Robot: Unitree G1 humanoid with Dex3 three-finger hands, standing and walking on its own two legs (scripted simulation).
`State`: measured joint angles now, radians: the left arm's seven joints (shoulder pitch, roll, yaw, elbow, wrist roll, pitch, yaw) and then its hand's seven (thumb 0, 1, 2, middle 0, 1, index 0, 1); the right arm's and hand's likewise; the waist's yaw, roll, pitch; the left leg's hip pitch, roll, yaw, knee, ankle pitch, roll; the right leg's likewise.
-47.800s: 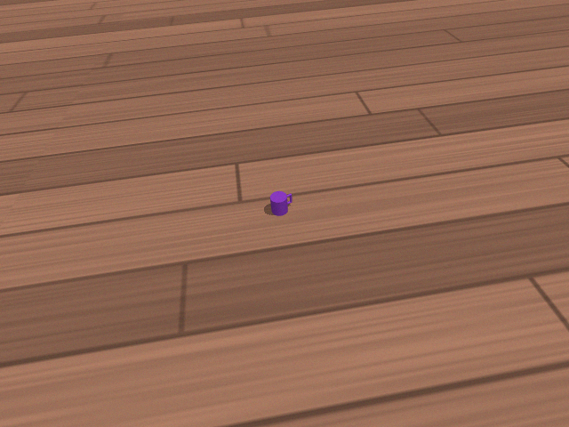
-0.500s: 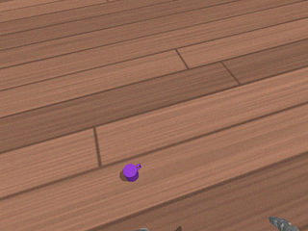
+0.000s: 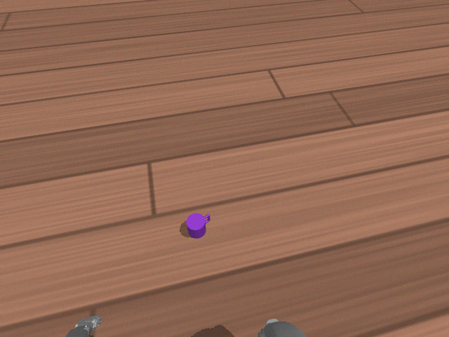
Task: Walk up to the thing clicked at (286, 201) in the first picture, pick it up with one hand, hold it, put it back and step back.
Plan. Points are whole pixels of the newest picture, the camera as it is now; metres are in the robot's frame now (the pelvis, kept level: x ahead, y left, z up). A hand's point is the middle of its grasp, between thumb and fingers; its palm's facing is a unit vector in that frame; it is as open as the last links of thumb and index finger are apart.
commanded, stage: step back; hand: left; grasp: from above
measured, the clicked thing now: (199, 223) +0.67 +0.14 -0.72
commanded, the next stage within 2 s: none
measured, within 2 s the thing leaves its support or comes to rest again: neither
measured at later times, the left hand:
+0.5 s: hand out of the picture -0.04 +0.24 -0.13, palm faces -0.05 -0.90 -0.43, open 7.4 cm
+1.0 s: hand out of the picture -0.25 +0.22 -0.17, palm faces -0.09 -0.91 -0.40, open 7.4 cm
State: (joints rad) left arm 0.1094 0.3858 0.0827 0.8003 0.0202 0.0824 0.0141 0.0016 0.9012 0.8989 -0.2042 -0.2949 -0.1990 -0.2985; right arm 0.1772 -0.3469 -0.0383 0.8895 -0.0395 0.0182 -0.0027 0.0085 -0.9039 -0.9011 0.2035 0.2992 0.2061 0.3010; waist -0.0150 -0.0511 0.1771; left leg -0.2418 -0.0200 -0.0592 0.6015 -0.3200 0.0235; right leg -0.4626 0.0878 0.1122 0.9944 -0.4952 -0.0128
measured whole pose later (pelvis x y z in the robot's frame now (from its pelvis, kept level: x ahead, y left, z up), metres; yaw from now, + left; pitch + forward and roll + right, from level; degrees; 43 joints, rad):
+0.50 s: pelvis -0.15 -0.03 +0.00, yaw -3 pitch -1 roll +2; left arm 0.18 0.36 0.08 0.81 0.04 0.05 0.00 0.00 0.90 0.90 -0.21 -0.30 -0.20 -0.30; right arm 0.18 -0.41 -0.05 0.86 0.00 0.04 -0.03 0.01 -0.90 -0.90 0.20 0.30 0.21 0.30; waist 0.02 0.01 0.13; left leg -0.42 -0.10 -0.12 1.09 -0.50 -0.01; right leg -0.33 -0.01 0.05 0.61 -0.27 -0.01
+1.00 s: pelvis -0.34 -0.05 -0.02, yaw -6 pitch -2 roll +0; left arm 0.20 0.42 0.08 0.85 0.02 0.06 0.00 0.00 0.90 0.90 -0.20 -0.30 -0.20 -0.30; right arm 0.07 -0.39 -0.04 0.79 -0.03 0.03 -0.01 0.01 -0.90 -0.90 0.21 0.30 0.21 0.30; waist 0.03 -0.04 0.18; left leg -0.44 0.06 0.02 0.64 -0.17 -0.01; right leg -0.24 0.01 0.07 0.73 -0.44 0.02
